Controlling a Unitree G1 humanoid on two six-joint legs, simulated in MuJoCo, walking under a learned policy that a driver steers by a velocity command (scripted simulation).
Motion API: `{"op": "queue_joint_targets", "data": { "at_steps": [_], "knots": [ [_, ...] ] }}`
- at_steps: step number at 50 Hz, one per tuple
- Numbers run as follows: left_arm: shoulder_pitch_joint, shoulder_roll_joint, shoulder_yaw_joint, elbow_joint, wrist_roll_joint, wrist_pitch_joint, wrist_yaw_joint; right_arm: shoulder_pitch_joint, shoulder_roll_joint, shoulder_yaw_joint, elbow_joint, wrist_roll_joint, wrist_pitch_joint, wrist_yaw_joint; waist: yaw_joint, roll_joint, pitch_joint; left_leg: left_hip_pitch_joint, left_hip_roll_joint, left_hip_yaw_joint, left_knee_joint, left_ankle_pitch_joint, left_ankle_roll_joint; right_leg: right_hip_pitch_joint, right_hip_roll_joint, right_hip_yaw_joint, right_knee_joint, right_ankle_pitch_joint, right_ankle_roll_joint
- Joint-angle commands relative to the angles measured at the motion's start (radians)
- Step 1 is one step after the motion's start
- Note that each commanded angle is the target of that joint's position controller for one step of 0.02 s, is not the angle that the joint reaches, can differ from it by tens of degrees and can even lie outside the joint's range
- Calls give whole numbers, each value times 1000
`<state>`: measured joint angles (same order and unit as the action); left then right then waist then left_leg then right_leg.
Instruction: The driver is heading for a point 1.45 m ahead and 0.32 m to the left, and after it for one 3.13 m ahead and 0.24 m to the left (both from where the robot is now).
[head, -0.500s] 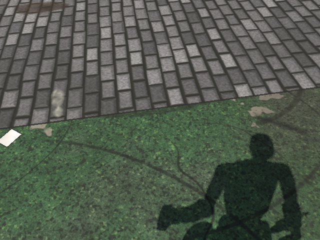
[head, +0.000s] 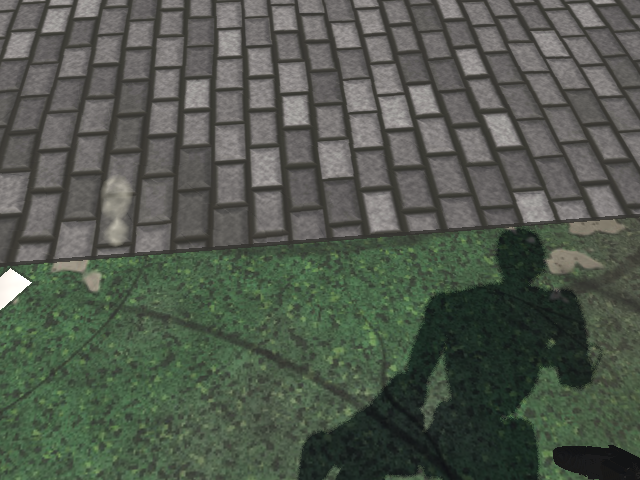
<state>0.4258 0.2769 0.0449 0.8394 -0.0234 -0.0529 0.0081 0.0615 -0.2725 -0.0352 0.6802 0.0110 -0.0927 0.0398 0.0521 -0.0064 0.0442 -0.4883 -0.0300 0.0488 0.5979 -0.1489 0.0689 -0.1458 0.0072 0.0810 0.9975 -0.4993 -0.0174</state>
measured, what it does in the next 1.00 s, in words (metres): walks ahead: right foot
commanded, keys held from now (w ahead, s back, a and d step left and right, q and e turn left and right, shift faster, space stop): w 0.60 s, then w+q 0.40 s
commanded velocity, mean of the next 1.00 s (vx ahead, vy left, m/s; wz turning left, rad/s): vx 0.49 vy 0.00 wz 0.12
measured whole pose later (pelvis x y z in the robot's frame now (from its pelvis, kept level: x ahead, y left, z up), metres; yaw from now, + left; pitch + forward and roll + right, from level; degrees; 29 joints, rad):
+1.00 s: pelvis +0.56 -0.01 +0.01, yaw +10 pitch +2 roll -2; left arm 0.32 0.29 0.06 0.87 -0.01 -0.06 0.01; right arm 0.09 -0.26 -0.03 0.71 0.02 -0.05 0.06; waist 0.06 0.03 0.03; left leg -0.59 0.05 0.02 0.60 -0.06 0.06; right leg 0.11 0.02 -0.20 0.24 -0.38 0.01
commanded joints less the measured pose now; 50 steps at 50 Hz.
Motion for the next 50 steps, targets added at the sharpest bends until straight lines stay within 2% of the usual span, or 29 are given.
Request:
{"op": "queue_joint_targets", "data": {
  "at_steps": [1, 2, 3, 4, 6, 9, 12, 14, 17, 19, 21, 22, 23, 24, 25, 26, 27, 28, 29, 30, 31, 33, 34, 37, 41, 44, 46, 48, 50],
  "knots": [
    [-83, 136, 23, -119, -17, -48, 0, 202, -139, -44, 11, -4, -1, -9, -111, 40, -124, 531, 325, -539, -354, -210, 166, -554, -83, 20, 285, 142, -22],
    [-101, 127, 27, -121, 2, -47, 3, 164, -122, -40, 10, -17, -5, -6, -79, 30, -84, 423, 284, -450, -373, -93, 162, -513, -115, 15, 233, 196, -19],
    [-74, 114, 28, -114, 6, -39, 1, 146, -104, -36, 12, -29, -11, -5, -46, 65, -88, 361, 257, -396, -399, -38, 161, -454, -140, 26, 209, 233, -18],
    [-53, 96, 26, -105, 5, -29, 2, 139, -95, -35, 17, -25, -17, -4, -31, 79, -89, 329, 243, -360, -426, -12, 171, -428, -148, 21, 186, 246, -12],
    [-61, 79, 23, -104, 11, -11, 5, 151, -101, -37, 39, -14, -30, -4, -20, 72, -60, 276, 235, -297, -465, 31, 187, -438, -159, 7, 134, 267, 5],
    [-179, 76, 19, -144, 24, -11, 8, 193, -133, -43, 69, -11, -28, -15, -46, 47, -3, 286, 229, -240, -498, 88, 192, -539, -170, -1, -15, 403, 35],
    [-279, 57, 10, -166, 23, -27, -2, 234, -149, -43, 87, -3, -15, -26, -84, 40, 9, 316, 192, -161, -494, 146, 154, -526, -146, -30, -224, 571, 36],
    [-355, 42, 2, -186, 18, -36, -13, 281, -164, -44, 108, 3, -8, -30, -118, 36, 19, 343, 191, -137, -490, 147, 141, -498, -123, -55, -332, 634, 34],
    [-445, 44, -2, -220, 9, -44, -32, 343, -172, -44, 141, 7, 8, -31, -151, 38, 37, 440, 226, -144, -453, 158, 141, -518, -101, -64, -421, 622, 22],
    [-486, 50, -2, -244, 6, -50, -46, 365, -176, -45, 158, 7, 22, -34, -154, 47, 42, 521, 259, -158, -411, 207, 136, -540, -87, -63, -462, 557, 3],
    [-475, 67, 3, -251, 7, -53, -56, 362, -188, -49, 166, 9, 34, -40, -129, 66, 23, 582, 282, -166, -356, 305, 118, -506, -70, -68, -494, 473, -24],
    [-435, 84, 10, -243, 8, -54, -57, 349, -198, -52, 165, 8, 39, -43, -101, 82, -6, 595, 280, -160, -307, 430, 107, -435, -47, -85, -505, 433, -40],
    [-345, 110, 24, -220, 10, -55, -54, 326, -207, -53, 162, 8, 44, -45, -44, 93, -65, 585, 256, -135, -201, 603, 90, -295, -14, -115, -528, 428, -64],
    [-185, 160, 49, -174, 13, -54, -45, 315, -189, -44, 154, 2, 47, -47, 32, 78, -175, 509, 205, -94, -14, 650, 60, -51, -17, -114, -530, 468, -101],
    [8, 238, 68, -140, 25, -48, -31, 319, -136, -20, 122, -24, 42, -50, 93, -42, -343, 283, 140, -52, 310, 344, 24, 279, -218, 111, -481, 520, -171],
    [27, 281, 76, -120, 24, -44, -38, 459, -19, 11, 119, -12, 19, -37, 9, -302, -451, -114, -43, -89, 611, -392, -31, 579, -411, 586, -594, 294, -325],
    [16, 171, 50, -131, 15, -41, -36, 378, -138, -13, 129, 11, 0, -31, 59, -177, -392, -226, 10, -194, 702, -422, -20, 541, -384, 607, -664, 175, -287],
    [-58, 143, 37, -138, 15, -40, -32, 277, -175, -26, 95, 32, -12, -26, 48, -128, -239, -275, 58, -164, 698, -330, -12, 407, -352, 450, -689, 221, -247],
    [-124, 134, 33, -145, 19, -39, -32, 227, -160, -22, 85, 26, -16, -29, 17, -42, -158, -246, 105, -134, 652, -240, -19, 264, -311, 347, -716, 335, -230],
    [-166, 111, 27, -149, 24, -39, -35, 206, -150, -26, 83, 8, -13, -31, -10, -21, -99, -216, 132, -125, 595, -186, -30, 157, -274, 272, -749, 423, -224],
    [-188, 95, 23, -149, 34, -45, -35, 238, -135, -27, 92, 9, -1, -29, -44, -51, -95, -155, 157, -135, 572, -147, -38, 93, -255, 215, -781, 460, -217],
    [-198, 92, 26, -132, 29, -61, -38, 277, -97, -22, 111, 14, 25, -32, -68, -64, -81, -111, 166, -131, 540, -116, -57, 21, -240, 128, -835, 504, -223],
    [-197, 102, 29, -120, 30, -67, -36, 264, -88, -21, 106, 15, 36, -34, -72, -62, -58, -125, 168, -138, 519, -94, -66, -5, -240, 87, -856, 525, -223],
    [-172, 124, 38, -87, 39, -70, -24, 184, -83, -23, 77, 10, 43, -38, -53, -49, -15, -199, 157, -167, 391, 48, -84, -1, -231, -15, -885, 567, -208],
    [-164, 144, 39, -65, 34, -64, -11, 71, -62, -16, 44, 6, 30, -19, -12, -42, 11, -158, 132, -108, 148, 251, -73, 22, -205, -140, -902, 573, -163],
    [-111, 160, 45, -31, 24, -49, -6, -17, -49, -9, 0, 8, 28, -3, 25, -27, 38, -192, 125, -82, 56, 253, -53, 126, -243, -172, -883, 590, -155],
    [-96, 169, 50, -15, 16, -33, -3, -54, -54, -11, -32, 8, 29, 10, 29, -28, 47, -229, 118, -65, 22, 187, -32, 215, -273, -185, -842, 639, -144],
    [-108, 185, 56, -13, 10, -14, 4, -56, -68, -18, -56, 8, 30, 23, 9, -43, 34, -206, 93, -27, 4, 87, -3, 273, -290, -207, -766, 812, -123],
    [-131, 213, 65, -24, 9, 3, 16, 34, -106, -41, -53, 7, 37, 26, -52, -81, -46, -50, 24, 37, 13, -15, 36, 284, -282, -241, -593, 1143, -96]
  ]
}}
